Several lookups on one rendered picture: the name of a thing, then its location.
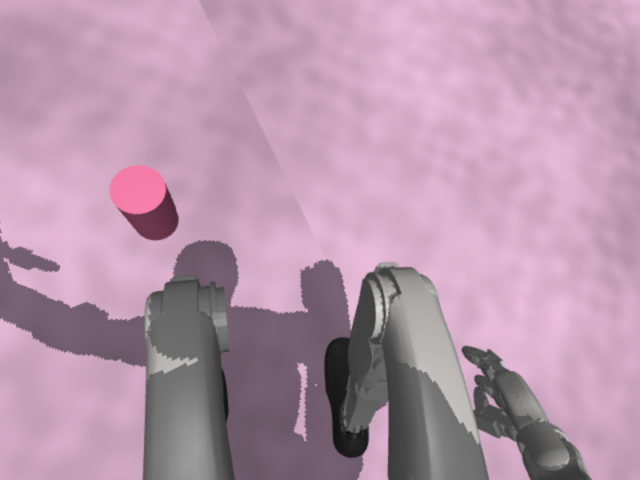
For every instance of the right robot arm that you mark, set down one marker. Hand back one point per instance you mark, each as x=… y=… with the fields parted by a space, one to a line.
x=548 y=455

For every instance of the right robot hand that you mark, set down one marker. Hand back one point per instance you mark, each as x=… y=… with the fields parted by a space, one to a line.
x=510 y=392

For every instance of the right robot foot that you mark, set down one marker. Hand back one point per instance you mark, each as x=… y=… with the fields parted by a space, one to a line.
x=336 y=378

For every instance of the can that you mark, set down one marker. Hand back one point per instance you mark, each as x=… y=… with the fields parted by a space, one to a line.
x=141 y=195

